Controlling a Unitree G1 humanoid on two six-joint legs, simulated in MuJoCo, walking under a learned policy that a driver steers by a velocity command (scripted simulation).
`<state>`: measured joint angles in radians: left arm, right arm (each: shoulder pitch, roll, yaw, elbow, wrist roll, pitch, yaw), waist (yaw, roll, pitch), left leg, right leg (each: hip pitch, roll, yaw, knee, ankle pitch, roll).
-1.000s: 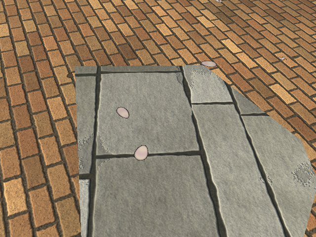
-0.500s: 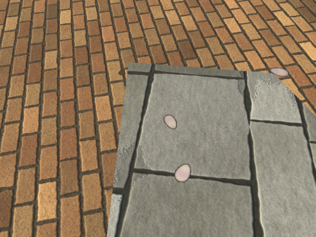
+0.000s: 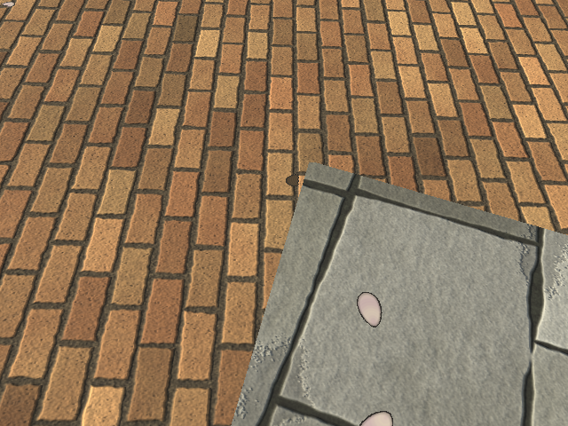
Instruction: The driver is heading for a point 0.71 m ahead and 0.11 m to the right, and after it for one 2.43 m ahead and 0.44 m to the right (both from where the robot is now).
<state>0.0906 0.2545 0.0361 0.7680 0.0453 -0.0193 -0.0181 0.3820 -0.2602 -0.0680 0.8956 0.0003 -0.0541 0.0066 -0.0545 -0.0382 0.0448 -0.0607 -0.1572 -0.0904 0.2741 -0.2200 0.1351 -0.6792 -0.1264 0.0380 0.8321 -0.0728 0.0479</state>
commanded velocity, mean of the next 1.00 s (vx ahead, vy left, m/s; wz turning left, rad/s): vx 0.48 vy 0.00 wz -0.03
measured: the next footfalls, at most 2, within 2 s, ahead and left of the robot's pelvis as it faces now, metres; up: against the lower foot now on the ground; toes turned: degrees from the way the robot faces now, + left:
right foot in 0.20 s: +0.30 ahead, -0.13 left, +0.00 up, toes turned +1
left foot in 0.72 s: +0.57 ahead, +0.08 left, +0.00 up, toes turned +5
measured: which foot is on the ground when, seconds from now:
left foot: down 0.00-0.22, up 0.24-0.70, down 0.72-1.00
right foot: up 0.00-0.18, down 0.20-0.72, up 0.74-1.00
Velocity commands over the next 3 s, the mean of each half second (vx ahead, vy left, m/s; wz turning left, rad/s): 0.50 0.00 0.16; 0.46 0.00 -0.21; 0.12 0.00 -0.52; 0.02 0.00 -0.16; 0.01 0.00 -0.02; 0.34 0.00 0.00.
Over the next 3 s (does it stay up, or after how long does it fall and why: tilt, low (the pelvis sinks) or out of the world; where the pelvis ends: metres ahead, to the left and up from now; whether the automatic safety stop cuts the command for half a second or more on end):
stays up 0.77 -0.09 0.00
